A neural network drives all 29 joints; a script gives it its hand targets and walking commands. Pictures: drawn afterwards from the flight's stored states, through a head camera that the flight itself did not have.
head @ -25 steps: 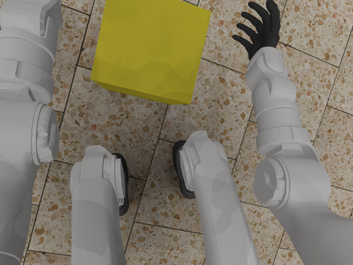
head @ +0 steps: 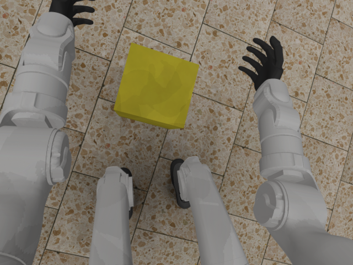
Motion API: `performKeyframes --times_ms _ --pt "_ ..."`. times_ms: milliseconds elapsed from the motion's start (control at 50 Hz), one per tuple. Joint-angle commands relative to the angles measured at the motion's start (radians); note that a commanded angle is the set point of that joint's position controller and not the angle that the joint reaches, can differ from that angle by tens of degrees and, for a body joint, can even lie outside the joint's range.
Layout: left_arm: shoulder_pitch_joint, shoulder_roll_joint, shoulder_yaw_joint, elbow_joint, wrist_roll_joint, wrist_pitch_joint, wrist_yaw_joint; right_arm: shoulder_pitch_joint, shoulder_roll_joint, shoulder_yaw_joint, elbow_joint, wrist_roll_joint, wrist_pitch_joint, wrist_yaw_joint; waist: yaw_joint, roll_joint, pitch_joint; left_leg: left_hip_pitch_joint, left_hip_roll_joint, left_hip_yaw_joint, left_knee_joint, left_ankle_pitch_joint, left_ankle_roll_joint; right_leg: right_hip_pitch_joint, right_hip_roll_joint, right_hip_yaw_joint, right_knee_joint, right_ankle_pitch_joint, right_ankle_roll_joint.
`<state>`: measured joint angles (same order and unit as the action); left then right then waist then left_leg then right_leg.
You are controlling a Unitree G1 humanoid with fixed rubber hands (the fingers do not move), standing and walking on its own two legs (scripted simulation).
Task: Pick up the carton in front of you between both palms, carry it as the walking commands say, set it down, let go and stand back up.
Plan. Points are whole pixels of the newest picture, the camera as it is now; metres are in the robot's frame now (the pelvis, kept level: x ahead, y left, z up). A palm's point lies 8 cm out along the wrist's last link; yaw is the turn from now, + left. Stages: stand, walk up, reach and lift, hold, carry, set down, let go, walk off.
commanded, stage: set down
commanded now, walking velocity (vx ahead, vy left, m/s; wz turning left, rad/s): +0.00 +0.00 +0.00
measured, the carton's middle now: (154, 93) +0.49 -0.03 -0.44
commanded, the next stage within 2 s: let go in 0.14 s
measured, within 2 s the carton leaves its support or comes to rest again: neither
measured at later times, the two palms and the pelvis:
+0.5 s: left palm (19, 66) +0.45 +0.18 +0.02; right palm (321, 101) +0.39 -0.23 +0.04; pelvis +0.04 +0.00 +0.14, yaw +4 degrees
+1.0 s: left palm out of the picture +0.33 +0.21 +0.12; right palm out of the picture +0.28 -0.23 +0.15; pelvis +0.11 -0.01 +0.21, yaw +3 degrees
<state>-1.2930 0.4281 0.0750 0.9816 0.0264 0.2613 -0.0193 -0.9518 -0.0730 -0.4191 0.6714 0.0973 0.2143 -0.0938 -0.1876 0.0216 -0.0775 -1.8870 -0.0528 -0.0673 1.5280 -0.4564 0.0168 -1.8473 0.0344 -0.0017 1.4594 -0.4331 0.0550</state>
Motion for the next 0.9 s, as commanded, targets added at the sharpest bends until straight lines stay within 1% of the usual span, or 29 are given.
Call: performKeyframes --times_ms 0,20,60,80,140,160,180,200,220,260,280,300,320,340,360,380,400,440,460,480,500,520,540,640,660,700,800,840,880 --pt "-0.326 0.096 0.034 -0.069 0.003 -0.001 -0.023 -0.240 -0.174 0.010 -0.141 0.004 0.014 -0.018 -0.021 0.211 -0.987 0.800 -0.028 0.073 -0.257 0.202 -0.024 0.520 0.045 -0.128 -0.244 0.286 0.026" --pt "-0.332 0.105 -0.019 -0.068 -0.043 -0.010 -0.024 -0.154 -0.150 -0.012 -0.094 -0.019 0.002 -0.016 -0.097 0.224 -0.985 0.827 -0.031 0.066 -0.272 0.153 -0.030 0.506 0.037 -0.151 -0.244 0.262 0.021" --pt "-0.290 0.067 0.019 -0.109 0.012 -0.020 -0.023 -0.160 -0.163 -0.022 -0.095 -0.028 -0.014 -0.007 -0.043 0.227 -0.975 0.865 -0.031 0.051 -0.319 0.257 -0.036 0.513 0.032 -0.135 -0.280 0.334 0.018" --pt "-0.267 0.029 -0.005 -0.026 0.016 -0.010 -0.021 -0.130 -0.154 -0.034 -0.074 -0.061 -0.022 -0.007 -0.090 0.202 -0.923 0.860 -0.027 0.027 -0.335 0.294 -0.036 0.471 0.022 -0.135 -0.311 0.361 0.022" --pt "-0.163 0.012 0.059 -0.005 0.020 -0.024 -0.027 -0.098 -0.107 -0.006 -0.067 -0.049 -0.025 0.027 -0.030 0.159 -0.899 0.887 -0.023 0.044 -0.390 0.319 -0.029 0.523 0.036 -0.155 -0.338 0.387 0.026" --pt "-0.186 -0.018 0.056 -0.093 0.017 -0.036 -0.021 -0.084 -0.135 -0.015 -0.083 -0.046 -0.037 0.034 -0.028 0.225 -0.952 0.958 -0.019 0.047 -0.392 0.337 -0.043 0.554 0.032 -0.131 -0.358 0.373 0.016" --pt "-0.142 -0.001 0.060 -0.033 0.034 -0.041 -0.014 -0.061 -0.126 -0.002 -0.084 -0.072 -0.047 0.042 -0.074 0.190 -0.986 0.997 -0.018 0.021 -0.422 0.412 -0.035 0.580 0.043 -0.117 -0.390 0.421 0.009" --pt "-0.075 -0.030 0.101 -0.078 0.060 -0.054 -0.005 -0.023 -0.143 0.024 -0.110 -0.084 -0.053 0.046 -0.003 0.167 -0.986 0.973 -0.025 0.047 -0.450 0.404 -0.038 0.697 0.039 -0.123 -0.403 0.460 0.011" --pt "0.000 -0.024 0.110 -0.074 0.068 -0.061 0.013 0.041 -0.106 0.037 -0.102 -0.080 -0.058 0.066 -0.031 0.118 -0.972 1.020 -0.016 0.021 -0.476 0.458 -0.024 0.669 0.046 -0.126 -0.415 0.475 0.019" --pt "0.121 -0.043 0.181 -0.170 0.138 -0.071 0.046 0.189 -0.133 0.034 -0.177 -0.124 -0.086 0.099 -0.011 0.144 -1.063 1.192 -0.015 0.017 -0.481 0.548 -0.040 0.692 0.047 -0.110 -0.445 0.476 0.003" --pt "0.185 -0.099 0.175 -0.248 0.149 -0.076 0.061 0.187 -0.143 0.056 -0.181 -0.104 -0.086 0.116 0.067 0.193 -1.000 1.174 -0.025 0.021 -0.511 0.620 -0.040 0.680 0.036 -0.078 -0.475 0.519 -0.003" --pt "0.248 -0.121 0.171 -0.315 0.166 -0.081 0.078 0.234 -0.174 0.052 -0.230 -0.115 -0.095 0.133 0.004 0.158 -1.069 1.223 -0.026 0.017 -0.533 0.595 -0.039 0.784 0.049 -0.105 -0.479 0.537 -0.005" --pt "0.311 -0.201 0.160 -0.352 0.151 -0.075 0.088 0.340 -0.179 0.075 -0.243 -0.120 -0.098 0.147 0.008 0.223 -1.100 1.384 -0.019 0.014 -0.550 0.709 -0.052 0.772 0.054 -0.097 -0.522 0.560 -0.012" --pt "0.313 -0.239 0.108 -0.331 0.128 -0.083 0.104 0.355 -0.205 0.079 -0.141 -0.135 -0.105 0.175 -0.017 0.179 -0.935 1.332 -0.010 -0.014 -0.582 0.624 -0.047 0.726 0.054 -0.114 -0.530 0.468 -0.019" --pt "0.343 -0.212 0.171 -0.446 0.177 -0.094 0.120 0.324 -0.237 0.082 -0.247 -0.130 -0.111 0.188 0.049 0.209 -0.936 1.367 -0.010 -0.013 -0.619 0.634 -0.049 0.752 0.041 -0.082 -0.560 0.471 -0.033" --pt "0.375 -0.274 0.117 -0.447 0.104 -0.105 0.128 0.377 -0.230 0.132 -0.197 -0.137 -0.109 0.202 0.005 0.115 -0.878 1.353 -0.007 -0.009 -0.643 0.616 -0.048 0.807 0.046 -0.103 -0.593 0.462 -0.034" --pt "0.408 -0.241 0.109 -0.551 0.114 -0.113 0.138 0.429 -0.229 0.131 -0.291 -0.147 -0.118 0.209 -0.010 0.123 -0.946 1.400 0.005 -0.016 -0.663 0.634 -0.048 0.874 0.048 -0.092 -0.605 0.496 -0.036" --pt "0.536 -0.247 0.114 -0.535 0.087 -0.122 0.157 0.470 -0.247 0.180 -0.311 -0.107 -0.131 0.219 0.010 0.049 -0.811 1.378 -0.005 -0.013 -0.731 0.547 -0.040 0.949 0.041 -0.070 -0.658 0.458 -0.035" --pt "0.561 -0.241 0.145 -0.532 0.103 -0.132 0.156 0.474 -0.224 0.220 -0.235 -0.095 -0.139 0.224 0.060 -0.003 -0.668 1.245 -0.019 0.020 -0.764 0.405 -0.027 0.999 0.026 -0.041 -0.688 0.413 -0.039" --pt "0.669 -0.279 0.102 -0.464 0.087 -0.139 0.150 0.551 -0.246 0.201 -0.200 -0.130 -0.140 0.225 -0.015 0.038 -0.650 1.251 -0.008 0.022 -0.799 0.334 -0.039 1.108 0.023 -0.044 -0.691 0.425 -0.042" --pt "0.730 -0.225 0.158 -0.480 0.103 -0.159 0.138 0.589 -0.216 0.266 -0.237 -0.096 -0.154 0.221 0.092 -0.003 -0.593 1.174 -0.023 0.051 -0.787 0.368 -0.027 1.147 0.009 -0.008 -0.713 0.441 -0.034" --pt "0.732 -0.263 0.069 -0.528 0.058 -0.177 0.134 0.647 -0.199 0.265 -0.219 -0.099 -0.169 0.217 0.013 -0.053 -0.552 1.204 -0.020 0.041 -0.823 0.299 -0.024 1.217 0.014 -0.031 -0.721 0.424 -0.025" --pt "0.768 -0.282 0.056 -0.521 0.062 -0.189 0.131 0.712 -0.193 0.273 -0.221 -0.094 -0.185 0.217 0.006 0.019 -0.516 1.226 -0.008 0.041 -0.835 0.320 -0.032 1.193 0.011 -0.009 -0.738 0.441 -0.036" --pt "0.963 -0.212 0.079 -0.506 0.064 -0.229 0.098 0.855 -0.183 0.310 -0.258 -0.037 -0.205 0.210 0.096 0.026 -0.438 1.321 -0.005 0.050 -0.892 0.278 -0.021 1.407 -0.004 0.028 -0.780 0.455 -0.021" --pt "0.939 -0.207 0.078 -0.543 0.048 -0.238 0.087 0.909 -0.180 0.349 -0.282 -0.044 -0.210 0.203 0.044 -0.027 -0.394 1.321 -0.012 0.062 -0.887 0.235 -0.015 1.411 -0.007 0.026 -0.824 0.409 -0.016" --pt "1.076 -0.224 0.072 -0.491 0.057 -0.236 0.083 0.919 -0.209 0.342 -0.297 -0.060 -0.208 0.190 0.090 -0.019 -0.322 1.368 -0.002 0.035 -0.946 0.240 -0.006 1.466 -0.014 0.031 -0.849 0.402 -0.022" --pt "1.208 -0.212 0.047 -0.488 0.024 -0.268 0.062 1.084 -0.192 0.399 -0.355 -0.050 -0.216 0.162 0.080 -0.046 -0.195 1.481 -0.010 0.039 -0.993 0.390 -0.010 1.575 -0.012 0.049 -0.909 0.584 -0.011" --pt "1.237 -0.178 0.065 -0.547 0.026 -0.283 0.062 1.126 -0.240 0.375 -0.380 -0.046 -0.226 0.158 0.132 -0.015 -0.299 1.556 -0.025 0.039 -0.984 0.591 -0.020 1.614 -0.011 0.051 -0.912 0.765 -0.008" --pt "1.326 -0.151 0.045 -0.528 0.006 -0.282 0.054 1.171 -0.194 0.399 -0.389 -0.061 -0.210 0.152 0.137 -0.051 -0.226 1.600 -0.020 0.038 -1.032 0.534 -0.019 1.703 -0.003 0.041 -0.929 0.734 -0.008"
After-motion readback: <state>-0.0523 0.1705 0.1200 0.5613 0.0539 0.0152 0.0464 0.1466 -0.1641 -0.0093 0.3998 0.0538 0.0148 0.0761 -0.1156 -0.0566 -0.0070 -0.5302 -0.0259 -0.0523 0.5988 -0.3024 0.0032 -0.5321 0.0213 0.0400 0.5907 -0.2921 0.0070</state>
